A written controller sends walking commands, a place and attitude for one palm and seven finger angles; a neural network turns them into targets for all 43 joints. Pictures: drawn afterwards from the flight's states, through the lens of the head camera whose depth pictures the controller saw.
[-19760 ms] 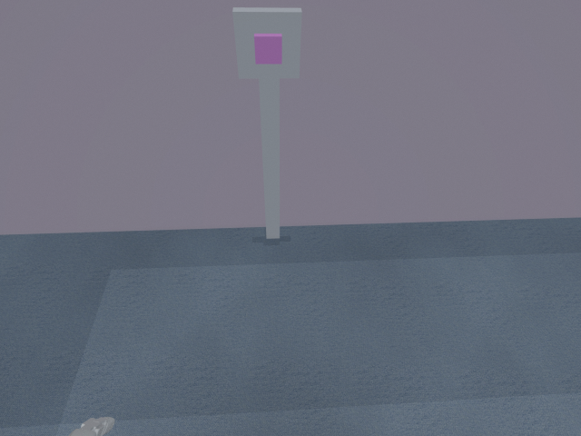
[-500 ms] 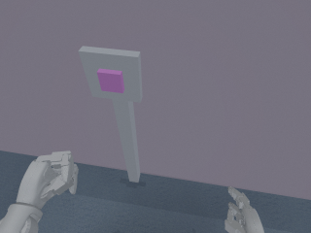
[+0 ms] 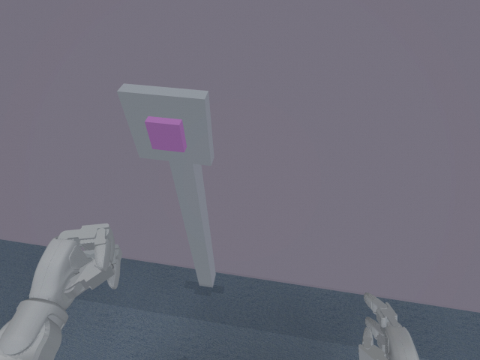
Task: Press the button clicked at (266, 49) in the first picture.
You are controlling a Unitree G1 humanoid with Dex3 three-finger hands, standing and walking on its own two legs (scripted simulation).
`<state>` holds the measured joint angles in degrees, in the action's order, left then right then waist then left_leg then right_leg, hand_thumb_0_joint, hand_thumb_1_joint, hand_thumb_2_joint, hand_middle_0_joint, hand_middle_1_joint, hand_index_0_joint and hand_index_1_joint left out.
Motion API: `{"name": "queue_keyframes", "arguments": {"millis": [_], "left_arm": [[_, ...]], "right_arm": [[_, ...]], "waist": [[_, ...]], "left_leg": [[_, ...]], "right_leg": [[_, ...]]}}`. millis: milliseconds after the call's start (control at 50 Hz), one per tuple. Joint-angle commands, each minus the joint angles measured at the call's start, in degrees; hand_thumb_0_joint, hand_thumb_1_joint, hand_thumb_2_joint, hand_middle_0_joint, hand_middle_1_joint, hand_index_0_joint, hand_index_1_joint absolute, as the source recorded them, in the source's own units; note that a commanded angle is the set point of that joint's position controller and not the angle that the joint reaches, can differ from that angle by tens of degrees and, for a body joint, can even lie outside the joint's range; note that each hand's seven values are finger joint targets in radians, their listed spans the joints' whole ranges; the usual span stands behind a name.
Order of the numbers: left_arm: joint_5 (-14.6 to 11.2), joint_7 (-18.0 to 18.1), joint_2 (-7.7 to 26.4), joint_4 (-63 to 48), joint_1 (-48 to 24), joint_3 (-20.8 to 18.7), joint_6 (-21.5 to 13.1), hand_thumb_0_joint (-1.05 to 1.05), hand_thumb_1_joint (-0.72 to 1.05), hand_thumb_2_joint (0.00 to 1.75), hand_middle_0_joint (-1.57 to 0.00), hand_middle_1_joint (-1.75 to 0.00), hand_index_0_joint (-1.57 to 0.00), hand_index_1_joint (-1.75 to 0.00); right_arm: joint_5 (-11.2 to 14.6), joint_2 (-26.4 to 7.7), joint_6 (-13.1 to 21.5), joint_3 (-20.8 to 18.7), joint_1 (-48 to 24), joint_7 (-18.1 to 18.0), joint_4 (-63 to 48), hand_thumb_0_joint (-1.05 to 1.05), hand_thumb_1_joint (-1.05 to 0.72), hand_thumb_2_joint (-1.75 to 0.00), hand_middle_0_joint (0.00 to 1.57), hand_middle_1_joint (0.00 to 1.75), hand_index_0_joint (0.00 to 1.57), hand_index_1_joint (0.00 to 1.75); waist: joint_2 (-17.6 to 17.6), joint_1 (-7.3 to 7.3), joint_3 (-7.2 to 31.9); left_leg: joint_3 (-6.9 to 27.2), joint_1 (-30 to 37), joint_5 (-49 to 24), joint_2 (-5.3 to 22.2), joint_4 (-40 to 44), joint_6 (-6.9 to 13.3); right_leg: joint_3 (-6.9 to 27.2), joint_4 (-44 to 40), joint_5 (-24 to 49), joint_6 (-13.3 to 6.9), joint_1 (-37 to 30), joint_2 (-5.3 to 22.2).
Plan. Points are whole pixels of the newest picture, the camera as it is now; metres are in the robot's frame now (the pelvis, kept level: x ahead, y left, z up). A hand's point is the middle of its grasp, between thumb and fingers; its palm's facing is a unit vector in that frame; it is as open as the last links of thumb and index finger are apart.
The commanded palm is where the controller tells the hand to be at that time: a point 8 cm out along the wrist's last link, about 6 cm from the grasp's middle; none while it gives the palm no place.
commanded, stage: raise the hand and make a fist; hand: left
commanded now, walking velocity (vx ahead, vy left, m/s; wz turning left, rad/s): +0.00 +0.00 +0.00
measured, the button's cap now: (167, 133) +0.51 +0.19 +0.11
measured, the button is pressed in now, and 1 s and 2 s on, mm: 0 0 0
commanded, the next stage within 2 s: aim a knuckle at the button in 0.08 s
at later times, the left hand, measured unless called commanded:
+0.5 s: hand (129, 240) +0.27 +0.19 +0.09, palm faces -0.09 -0.99 -0.05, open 3.1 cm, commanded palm +0.25 +0.25 +0.10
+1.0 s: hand (151, 202) +0.35 +0.18 +0.08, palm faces -0.08 -1.00 -0.03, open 3.1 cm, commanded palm +0.33 +0.24 +0.08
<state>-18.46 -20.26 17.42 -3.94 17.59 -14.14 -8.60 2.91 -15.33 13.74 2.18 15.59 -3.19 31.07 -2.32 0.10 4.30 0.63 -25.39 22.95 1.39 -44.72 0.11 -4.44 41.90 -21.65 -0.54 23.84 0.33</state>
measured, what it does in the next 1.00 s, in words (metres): stands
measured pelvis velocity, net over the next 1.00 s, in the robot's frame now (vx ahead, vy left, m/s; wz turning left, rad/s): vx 0.00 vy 0.00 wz -0.02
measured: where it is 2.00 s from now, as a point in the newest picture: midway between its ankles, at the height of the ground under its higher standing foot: outside the picture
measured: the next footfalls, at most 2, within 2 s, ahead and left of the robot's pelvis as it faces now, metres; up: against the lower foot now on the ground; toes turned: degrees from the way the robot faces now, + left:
none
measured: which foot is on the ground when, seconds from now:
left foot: down 0.00-1.00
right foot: down 0.00-1.00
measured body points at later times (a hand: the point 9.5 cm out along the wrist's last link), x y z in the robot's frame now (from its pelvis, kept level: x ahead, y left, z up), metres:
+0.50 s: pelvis +0.00 +0.00 +0.00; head +0.01 +0.00 +0.45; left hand +0.27 +0.25 +0.10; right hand +0.16 -0.23 -0.08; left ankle +0.00 +0.12 -0.71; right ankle +0.00 -0.11 -0.71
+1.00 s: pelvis +0.00 +0.00 +0.00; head +0.04 +0.00 +0.45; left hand +0.35 +0.24 +0.08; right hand +0.13 -0.25 -0.10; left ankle +0.00 +0.12 -0.71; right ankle +0.00 -0.11 -0.71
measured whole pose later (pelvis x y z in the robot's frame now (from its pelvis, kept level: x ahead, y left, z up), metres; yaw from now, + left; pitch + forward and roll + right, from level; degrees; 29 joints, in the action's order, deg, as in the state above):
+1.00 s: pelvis +0.00 +0.00 +0.00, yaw -1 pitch +7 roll -1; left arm -13.8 -17.1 17.8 25.8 -13.1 -13.3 -12.2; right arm 2.5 -14.7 6.9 2.1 15.6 -3.0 34.3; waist -1.2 -2.3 3.3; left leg -0.9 -29.0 22.4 1.2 -44.1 0.2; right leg -2.8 42.9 -21.4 -0.5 28.7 0.5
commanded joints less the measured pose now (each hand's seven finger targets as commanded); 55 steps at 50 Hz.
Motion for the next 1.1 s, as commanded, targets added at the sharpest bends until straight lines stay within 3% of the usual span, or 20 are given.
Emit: {"name": "queue_keyframes", "arguments": {"millis": [0,60,160,180,220,320,360,420,480,540,600,640,680,720,800,820,960,980,1020,1080], "left_arm": [[-1.6,-0.1,9.2,-11.8,-7.8,-5.5,-4.7,0.00,0.90,0.90,-1.30,-1.50,-1.30,-1.50],[-1.8,-0.6,9.4,-10.8,-7.7,-5.6,-4.3,0.00,0.90,0.90,-1.30,-1.50,-1.30,-1.50],[-1.8,-1.0,9.8,-11.4,-8.3,-5.8,-4.5,0.00,0.90,0.90,-1.30,-1.50,-1.30,-1.50],[-1.6,-0.9,8.2,-12.1,-10.0,-3.8,-4.5,0.00,0.90,0.90,-1.30,-1.50,-1.30,-1.50],[-1.4,-0.3,8.6,-9.8,-14.2,-3.4,-4.3,0.00,0.90,0.90,-1.30,-1.50,-1.30,-1.50],[-0.4,0.2,9.4,-5.1,-20.7,-3.2,-4.3,0.00,0.90,0.90,-1.30,-1.50,-1.30,-1.50],[0.1,0.3,8.0,-4.7,-22.4,-1.7,-4.3,0.00,0.90,0.90,-1.30,-1.50,-1.30,-1.50],[0.3,0.9,9.3,-1.2,-23.2,-3.0,-3.9,0.00,0.90,0.90,-1.30,-1.50,-1.30,-1.50],[0.6,1.3,9.2,-0.4,-24.2,-3.3,-3.8,0.00,0.90,0.90,-1.30,-1.50,-1.30,-1.50],[0.8,1.8,9.9,2.6,-25.5,-4.4,-3.9,0.00,0.90,0.90,-1.30,-1.50,-1.30,-1.50],[1.4,2.2,8.3,3.0,-30.4,-2.2,-4.6,0.00,0.90,0.90,-1.30,-1.50,-1.30,-1.50],[1.6,2.4,9.6,5.0,-33.4,-2.9,-5.2,0.00,0.90,0.90,-1.30,-1.50,-1.30,-1.50],[2.0,2.3,9.1,5.3,-35.3,-2.1,-5.8,0.00,0.90,0.90,-1.30,-1.50,-1.30,-1.50],[2.2,2.5,9.8,8.1,-37.4,-2.2,-6.1,0.00,0.90,0.90,-1.30,-1.50,-1.30,-1.50],[2.7,3.0,9.4,12.5,-41.8,-1.8,-6.3,0.00,0.90,0.90,-1.30,-1.50,-1.30,-1.50],[2.7,3.1,11.0,14.2,-43.4,-3.1,-6.5,0.00,0.90,0.90,-1.30,-1.50,-1.30,-1.50],[3.3,3.0,12.5,19.2,-46.7,-4.6,-8.5,0.00,0.90,0.90,-1.30,-1.50,-1.30,-1.50],[3.4,2.9,11.4,19.1,-48.8,-3.4,-8.8,0.00,0.90,0.90,-1.30,-1.50,-1.30,-1.50],[3.4,2.8,12.4,22.7,-49.4,-4.2,-8.8,0.00,0.90,0.90,-1.30,-1.50,-1.30,-1.50],[3.7,2.4,12.5,25.4,-54.9,-3.9,-9.1,0.00,0.90,0.90,-1.30,-1.50,-1.30,-1.50]], "right_arm": [[0.3,-6.3,3.4,-2.8,-5.4,-0.8,-8.9,0.00,-0.90,-0.90,0.20,0.30,0.20,0.30],[0.2,-6.5,3.4,-2.8,-5.3,-1.0,-8.8,0.00,-0.90,-0.90,0.20,0.30,0.20,0.30],[0.3,-6.6,3.5,-2.8,-5.5,-1.1,-8.7,0.00,-0.90,-0.90,0.20,0.30,0.20,0.30],[0.3,-6.4,3.6,-2.6,-5.7,-1.1,-8.7,0.00,-0.90,-0.90,0.20,0.30,0.20,0.30],[0.2,-6.8,3.5,-2.4,-5.1,-1.4,-7.6,0.00,-0.90,-0.90,0.20,0.30,0.20,0.30],[0.2,-7.0,2.8,-2.5,-5.0,-1.9,-6.8,0.00,-0.90,-0.90,0.20,0.30,0.20,0.30],[0.3,-6.7,2.6,-2.5,-5.3,-1.9,-7.1,0.00,-0.90,-0.90,0.20,0.30,0.20,0.30],[0.0,-6.9,2.1,-2.5,-4.6,-1.8,-6.8,0.00,-0.90,-0.90,0.20,0.30,0.20,0.30],[0.1,-6.6,1.4,-2.7,-4.6,-1.5,-7.0,0.00,-0.90,-0.90,0.20,0.30,0.20,0.30],[0.0,-6.8,0.6,-2.8,-4.4,-1.3,-6.9,0.00,-0.90,-0.90,0.20,0.30,0.20,0.30],[0.1,-6.7,0.0,-2.9,-4.2,-1.1,-6.9,0.00,-0.90,-0.90,0.20,0.30,0.20,0.30],[0.0,-7.1,-0.4,-3.2,-3.6,-1.2,-6.2,0.00,-0.90,-0.90,0.20,0.30,0.20,0.30],[0.0,-6.9,-0.7,-3.1,-3.4,-1.1,-6.0,0.00,-0.90,-0.90,0.20,0.30,0.20,0.30],[-0.1,-7.2,-1.2,-3.1,-2.9,-1.2,-5.3,0.00,-0.90,-0.90,0.20,0.30,0.20,0.30],[0.0,-7.1,-2.3,-3.3,-2.4,-1.0,-4.6,0.00,-0.90,-0.90,0.20,0.30,0.20,0.30],[-0.2,-7.5,-2.7,-3.3,-1.9,-1.0,-4.1,0.00,-0.90,-0.90,0.20,0.30,0.20,0.30],[-0.3,-7.3,-4.8,-3.6,-0.9,-0.4,-4.3,0.00,-0.90,-0.90,0.20,0.30,0.20,0.30],[-0.3,-7.1,-5.0,-3.5,-0.7,-0.3,-4.2,0.00,-0.90,-0.90,0.20,0.30,0.20,0.30],[-0.3,-7.6,-5.7,-3.7,0.2,-0.2,-3.9,0.00,-0.90,-0.90,0.20,0.30,0.20,0.30],[-0.3,-7.7,-6.7,-3.8,0.9,-0.3,-3.4,0.00,-0.90,-0.90,0.20,0.30,0.20,0.30]], "waist": [[-1.7,0.22,6.0],[0.7,0.05,6.7],[-0.3,0.31,7.3],[-2.2,-0.21,6.8],[1.6,-1.46,4.5],[1.2,-1.28,6.0],[-1.7,-0.87,7.7],[2.1,-0.47,8.6],[-0.6,-0.14,9.9],[1.3,-0.07,9.7],[-0.6,-0.96,9.9],[1.7,-1.46,10.0],[-1.2,-1.43,12.0],[1.7,-2.01,11.2],[0.0,-2.19,11.9],[2.5,-2.39,11.9],[0.5,-1.68,15.6],[-0.6,-2.10,15.7],[3.0,-2.49,14.8],[1.1,-3.27,14.8]], "left_leg": [[0.4,3.5,-11.6,-1.7,7.1,1.3],[0.4,3.1,-12.0,-1.7,6.7,1.4],[0.6,3.6,-11.8,-1.7,7.0,1.4],[0.6,4.2,-11.9,-1.7,7.0,1.4],[1.0,2.8,-9.9,-1.5,6.8,1.5],[1.1,2.9,-9.1,-1.5,7.2,1.4],[1.0,4.2,-10.3,-1.7,7.6,1.3],[1.4,3.7,-12.2,-1.4,7.7,1.2],[0.7,4.3,-14.2,-1.6,7.7,0.9],[0.2,3.0,-14.9,-1.6,7.5,1.0],[0.2,4.1,-14.9,-1.5,7.6,0.8],[0.3,3.6,-14.5,-1.4,7.2,1.0],[0.2,4.8,-15.1,-1.5,7.2,0.8],[0.4,4.0,-14.9,-1.3,7.0,1.0],[0.1,4.3,-15.4,-1.5,6.8,0.8],[0.2,3.0,-14.9,-1.4,6.6,1.0],[-0.7,2.8,-18.1,-1.5,5.9,0.9],[-0.7,3.3,-18.7,-1.5,5.9,0.8],[-0.5,1.8,-18.0,-1.4,5.5,1.0],[-0.9,1.4,-16.3,-1.6,5.2,1.0]], "right_leg": [[1.9,-7.2,10.2,-0.1,-2.6,-0.5],[2.3,-7.5,10.8,0.1,-3.2,-0.5],[2.1,-7.2,10.3,0.0,-3.2,-0.5],[1.7,-6.9,10.7,0.0,-2.4,-0.6],[1.8,-7.4,8.2,0.2,-0.9,-0.9],[1.9,-6.9,6.7,0.0,-0.8,-0.7],[1.8,-6.4,8.4,-0.2,-1.2,-0.4],[1.4,-5.8,10.6,-0.2,-2.3,-0.8],[1.3,-5.2,13.5,-0.4,-2.9,-0.4],[1.8,-5.2,14.6,-0.3,-3.6,-0.4],[1.4,-4.8,14.5,-0.3,-2.1,-0.5],[1.9,-5.0,14.3,-0.3,-2.1,-0.6],[1.8,-4.6,14.7,-0.4,-2.0,-0.6],[1.8,-4.6,14.5,-0.4,-1.7,-0.8],[2.0,-4.4,15.8,-0.5,-1.2,-0.6],[2.2,-4.4,15.3,-0.3,-1.7,-0.7],[3.0,-3.5,20.3,-0.5,-4.1,-0.6],[2.9,-3.3,20.9,-0.5,-3.7,-0.6],[2.8,-3.3,20.3,-0.5,-3.4,-0.9],[3.2,-3.4,19.4,-0.4,-2.0,-0.7]]}}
